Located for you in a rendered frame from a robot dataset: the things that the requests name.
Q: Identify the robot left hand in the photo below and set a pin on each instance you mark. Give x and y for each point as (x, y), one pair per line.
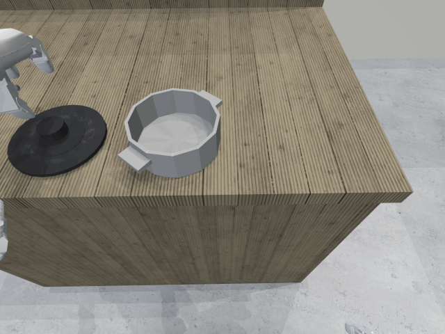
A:
(15, 47)

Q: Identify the lid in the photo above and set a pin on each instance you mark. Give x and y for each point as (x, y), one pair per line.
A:
(33, 156)

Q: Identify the pot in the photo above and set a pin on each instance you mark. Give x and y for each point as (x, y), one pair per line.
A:
(173, 132)

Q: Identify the knob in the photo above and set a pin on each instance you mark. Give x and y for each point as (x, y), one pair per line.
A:
(52, 129)

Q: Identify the table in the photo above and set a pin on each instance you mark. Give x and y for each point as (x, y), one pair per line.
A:
(302, 159)

